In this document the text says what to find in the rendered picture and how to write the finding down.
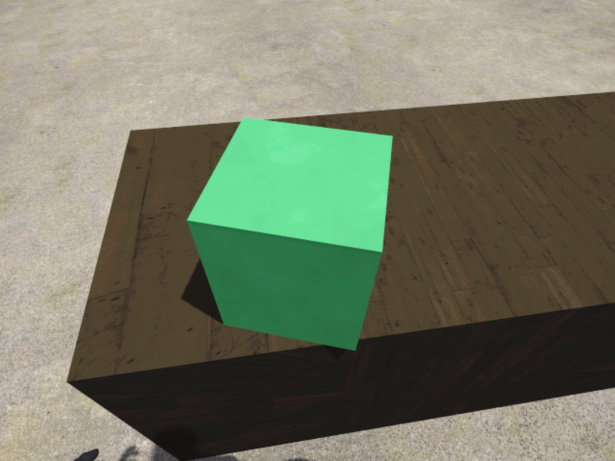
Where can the pedestal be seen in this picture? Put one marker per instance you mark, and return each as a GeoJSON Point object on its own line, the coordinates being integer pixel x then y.
{"type": "Point", "coordinates": [496, 284]}

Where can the carton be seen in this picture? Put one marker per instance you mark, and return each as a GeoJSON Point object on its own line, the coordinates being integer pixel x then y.
{"type": "Point", "coordinates": [290, 226]}

